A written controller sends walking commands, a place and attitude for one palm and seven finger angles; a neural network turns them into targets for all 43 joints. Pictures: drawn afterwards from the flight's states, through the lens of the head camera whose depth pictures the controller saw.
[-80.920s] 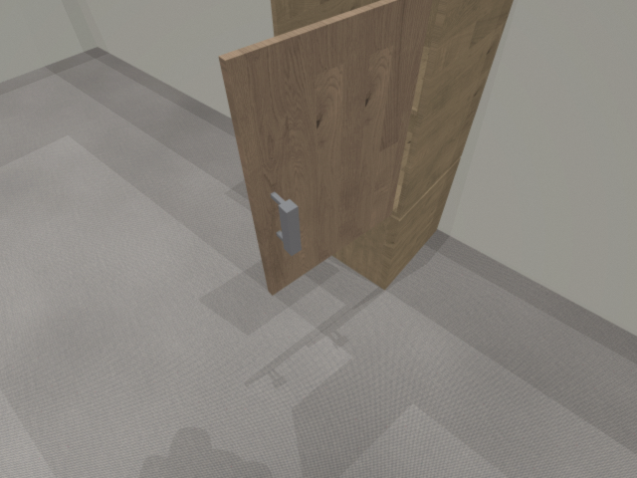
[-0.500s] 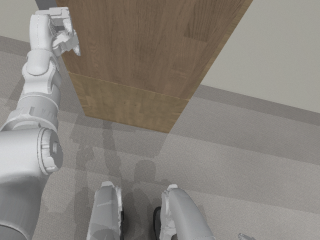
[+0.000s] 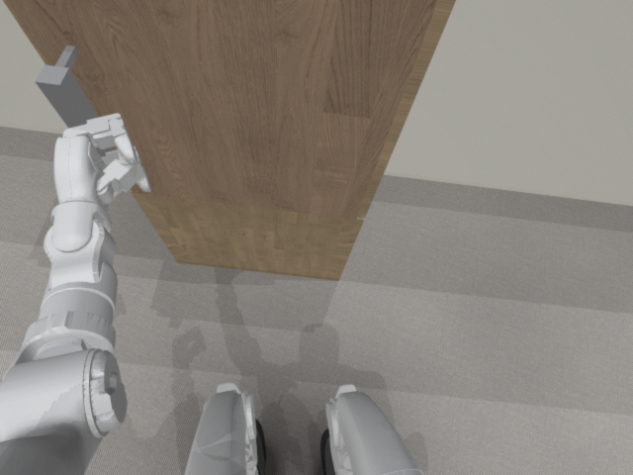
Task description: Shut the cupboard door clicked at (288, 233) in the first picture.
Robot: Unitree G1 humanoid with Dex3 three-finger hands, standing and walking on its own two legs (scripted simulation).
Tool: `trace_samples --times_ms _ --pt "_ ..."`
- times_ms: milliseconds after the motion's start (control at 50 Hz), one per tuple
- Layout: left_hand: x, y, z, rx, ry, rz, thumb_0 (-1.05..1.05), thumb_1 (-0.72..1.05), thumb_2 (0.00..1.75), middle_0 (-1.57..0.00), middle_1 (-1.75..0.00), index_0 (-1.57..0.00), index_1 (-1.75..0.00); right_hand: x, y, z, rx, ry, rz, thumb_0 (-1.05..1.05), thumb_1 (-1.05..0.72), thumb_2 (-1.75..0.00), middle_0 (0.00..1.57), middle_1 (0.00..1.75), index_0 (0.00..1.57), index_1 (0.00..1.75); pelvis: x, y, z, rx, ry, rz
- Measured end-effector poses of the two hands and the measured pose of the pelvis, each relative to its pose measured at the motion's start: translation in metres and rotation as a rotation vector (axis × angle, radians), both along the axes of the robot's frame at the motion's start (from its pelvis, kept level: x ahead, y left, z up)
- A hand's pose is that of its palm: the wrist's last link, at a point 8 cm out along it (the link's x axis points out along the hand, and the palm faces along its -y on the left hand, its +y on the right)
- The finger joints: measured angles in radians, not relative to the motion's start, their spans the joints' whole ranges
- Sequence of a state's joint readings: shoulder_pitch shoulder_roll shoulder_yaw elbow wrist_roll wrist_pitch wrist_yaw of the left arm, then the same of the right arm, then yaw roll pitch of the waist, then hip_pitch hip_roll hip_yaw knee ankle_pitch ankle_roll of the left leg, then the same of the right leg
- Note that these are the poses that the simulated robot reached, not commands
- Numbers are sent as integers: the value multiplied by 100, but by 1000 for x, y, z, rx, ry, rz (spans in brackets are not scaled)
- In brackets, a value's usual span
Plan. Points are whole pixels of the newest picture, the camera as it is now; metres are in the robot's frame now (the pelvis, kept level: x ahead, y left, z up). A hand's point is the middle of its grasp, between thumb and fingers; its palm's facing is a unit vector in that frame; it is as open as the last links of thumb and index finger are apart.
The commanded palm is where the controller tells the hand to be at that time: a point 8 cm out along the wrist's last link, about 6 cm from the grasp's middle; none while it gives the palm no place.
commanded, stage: pull the fist back off the door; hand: left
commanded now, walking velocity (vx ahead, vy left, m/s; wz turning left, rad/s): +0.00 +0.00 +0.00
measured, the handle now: (86, 104) +0.58 +0.26 +0.05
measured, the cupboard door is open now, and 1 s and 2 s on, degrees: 0 0 0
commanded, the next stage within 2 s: draw the hand back to the body in 0.22 s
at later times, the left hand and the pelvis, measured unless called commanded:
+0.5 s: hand (129, 192) +0.43 +0.18 +0.07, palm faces +0.06 -1.00 -0.04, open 3.1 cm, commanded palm +0.39 +0.23 +0.09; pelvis +0.03 -0.01 +0.03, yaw +2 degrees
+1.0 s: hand out of the picture +0.31 +0.22 +0.17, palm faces +0.22 -0.94 -0.24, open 3.1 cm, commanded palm +0.27 +0.26 +0.20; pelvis +0.04 -0.01 +0.10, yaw +4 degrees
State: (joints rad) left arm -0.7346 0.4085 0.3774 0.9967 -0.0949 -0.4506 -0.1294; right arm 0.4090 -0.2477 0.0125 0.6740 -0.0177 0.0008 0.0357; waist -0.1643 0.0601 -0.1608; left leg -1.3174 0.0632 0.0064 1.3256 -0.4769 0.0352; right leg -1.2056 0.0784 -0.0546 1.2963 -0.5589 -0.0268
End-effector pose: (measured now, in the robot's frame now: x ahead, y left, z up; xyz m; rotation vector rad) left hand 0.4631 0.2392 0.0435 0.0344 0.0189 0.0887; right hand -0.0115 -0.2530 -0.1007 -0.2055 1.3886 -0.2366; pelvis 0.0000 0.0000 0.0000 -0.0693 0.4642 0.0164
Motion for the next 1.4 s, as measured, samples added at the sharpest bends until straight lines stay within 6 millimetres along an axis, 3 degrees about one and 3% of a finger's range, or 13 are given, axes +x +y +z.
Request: trace_samples --times_ms 240,340,460,620,740,860,940,1180,1400 --pt "-42 -12 5 -16 -4 -31 2 90 90 -130 -150 -130 -150 139 -4 18 -3 -246 147 1 -90 -89 20 30 20 30 26 -2 20 14 -45 37" --pt "-41 -14 6 -13 -25 -20 2 90 90 -130 -150 -130 -150 175 -4 21 -13 -328 192 1 -90 -89 20 30 20 30 27 -5 17 18 -49 41" --pt "-47 -10 21 7 -52 -26 2 90 90 -130 -150 -130 -150 179 0 21 18 -340 167 1 -90 -89 20 30 20 30 28 -8 21 25 -68 33" --pt "-92 -1 64 21 -22 -18 2 90 90 -130 -150 -130 -150 156 11 43 79 -308 124 1 -90 -89 20 30 20 30 36 -11 53 41 -150 34" --pt "-117 2 92 20 -46 -22 2 90 90 -130 -150 -130 -150 158 6 63 65 -359 125 1 -90 -89 20 30 20 30 38 -13 70 47 -209 43" --pt "-143 9 116 15 -63 -30 2 90 90 -127 -147 -127 -147 181 0 88 42 -476 139 2 -90 -89 20 30 20 30 39 -13 82 55 -266 41" --pt "-164 19 133 147 11 66 2 90 90 -121 -141 -121 -141 203 3 107 24 -536 136 2 -90 -89 20 30 20 30 41 -11 94 64 -315 41" --pt "-216 44 184 260 57 294 2 89 90 -93 -109 -93 -109 267 46 157 75 -709 253 2 -90 -90 20 30 20 30 52 -3 125 79 -450 61" --pt "-250 62 233 346 -21 383 2 89 90 -63 -77 -63 -77 280 69 164 142 -733 317 2 -90 -89 20 30 20 30 62 -1 134 86 -498 59"
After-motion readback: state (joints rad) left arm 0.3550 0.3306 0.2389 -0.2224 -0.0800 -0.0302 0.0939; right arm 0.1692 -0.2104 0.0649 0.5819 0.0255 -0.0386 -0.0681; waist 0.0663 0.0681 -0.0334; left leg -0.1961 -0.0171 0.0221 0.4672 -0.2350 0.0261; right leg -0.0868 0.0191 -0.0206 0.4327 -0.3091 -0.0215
